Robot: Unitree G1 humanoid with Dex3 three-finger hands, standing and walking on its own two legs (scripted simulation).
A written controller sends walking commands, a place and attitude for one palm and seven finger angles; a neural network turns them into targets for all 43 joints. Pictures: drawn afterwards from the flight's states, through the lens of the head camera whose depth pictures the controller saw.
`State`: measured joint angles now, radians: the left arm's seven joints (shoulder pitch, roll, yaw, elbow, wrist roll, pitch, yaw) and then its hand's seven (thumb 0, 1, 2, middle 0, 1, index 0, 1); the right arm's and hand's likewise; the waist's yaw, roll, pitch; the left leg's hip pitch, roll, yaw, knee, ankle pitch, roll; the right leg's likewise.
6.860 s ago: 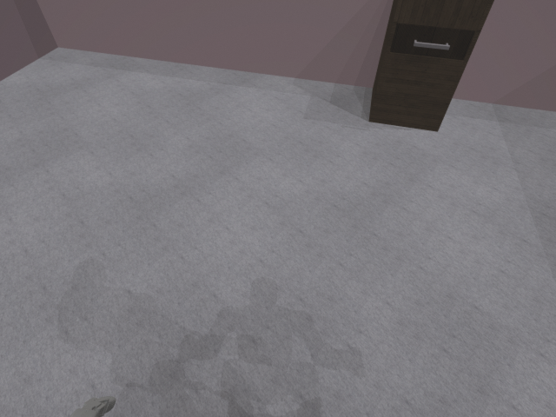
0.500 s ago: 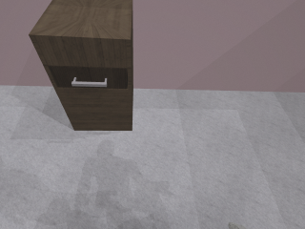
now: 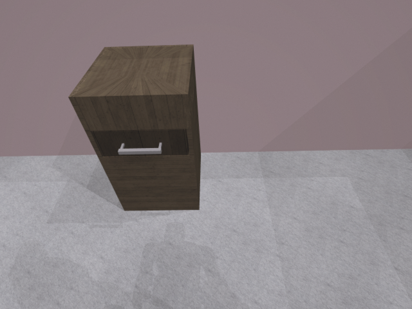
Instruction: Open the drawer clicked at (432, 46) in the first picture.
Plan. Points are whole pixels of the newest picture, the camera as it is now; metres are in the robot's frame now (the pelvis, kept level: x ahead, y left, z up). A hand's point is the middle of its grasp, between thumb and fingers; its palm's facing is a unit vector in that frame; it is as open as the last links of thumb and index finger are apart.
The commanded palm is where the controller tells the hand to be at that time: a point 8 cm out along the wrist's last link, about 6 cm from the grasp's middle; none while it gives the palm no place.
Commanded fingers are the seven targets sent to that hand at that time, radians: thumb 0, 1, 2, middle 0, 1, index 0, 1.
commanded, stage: take the last steps up to it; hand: left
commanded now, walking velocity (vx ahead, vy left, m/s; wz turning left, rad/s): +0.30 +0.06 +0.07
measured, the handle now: (140, 148) +0.78 +0.33 -0.25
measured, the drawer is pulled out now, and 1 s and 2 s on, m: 0.00 0.00 0.00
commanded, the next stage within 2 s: come to a stop and stand still in 0.66 s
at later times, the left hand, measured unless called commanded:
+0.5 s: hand out of the picture +0.14 +0.29 -0.18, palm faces +0.08 -0.98 -0.17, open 7.4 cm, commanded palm none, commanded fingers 0.00 0.90 0.90 -0.20 -0.30 -0.20 -0.30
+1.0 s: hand (138, 218) +0.40 +0.24 -0.18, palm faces -0.02 -0.98 -0.19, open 7.3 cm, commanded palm none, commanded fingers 0.00 0.90 0.90 -0.20 -0.30 -0.20 -0.30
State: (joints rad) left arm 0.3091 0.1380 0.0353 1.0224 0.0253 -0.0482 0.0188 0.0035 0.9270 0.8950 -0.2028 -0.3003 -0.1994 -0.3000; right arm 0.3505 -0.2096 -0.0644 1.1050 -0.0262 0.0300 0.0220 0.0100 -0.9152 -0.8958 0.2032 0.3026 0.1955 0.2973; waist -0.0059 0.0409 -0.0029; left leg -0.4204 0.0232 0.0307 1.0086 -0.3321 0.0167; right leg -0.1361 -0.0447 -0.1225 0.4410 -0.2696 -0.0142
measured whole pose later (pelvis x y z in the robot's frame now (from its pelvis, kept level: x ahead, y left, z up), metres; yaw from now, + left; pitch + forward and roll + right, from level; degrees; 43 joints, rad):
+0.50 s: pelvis +0.15 +0.11 +0.00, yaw +0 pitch -1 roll -1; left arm 0.31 0.18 0.07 1.11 0.03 -0.01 0.00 0.01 0.92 0.90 -0.20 -0.30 -0.19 -0.30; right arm 0.21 -0.15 -0.05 1.02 -0.01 -0.08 -0.02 -0.01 -0.95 -0.90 0.21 0.30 0.20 0.30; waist 0.02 -0.04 0.05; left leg -0.21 0.01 0.18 0.44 -0.22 0.07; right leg -0.48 -0.10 -0.06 1.16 -0.29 0.00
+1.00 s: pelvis +0.30 +0.08 -0.01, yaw -1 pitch +1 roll +1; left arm 0.11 0.11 0.03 1.01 0.02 -0.03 0.04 -0.01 0.93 0.89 -0.20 -0.30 -0.20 -0.30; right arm 0.36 -0.11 -0.04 1.14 0.01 0.02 -0.03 0.01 -0.91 -0.90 0.21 0.30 0.20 0.30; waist -0.05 0.02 0.10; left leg -0.27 0.02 0.07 0.96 -0.59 -0.02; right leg -0.35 -0.04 -0.12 0.57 -0.23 -0.05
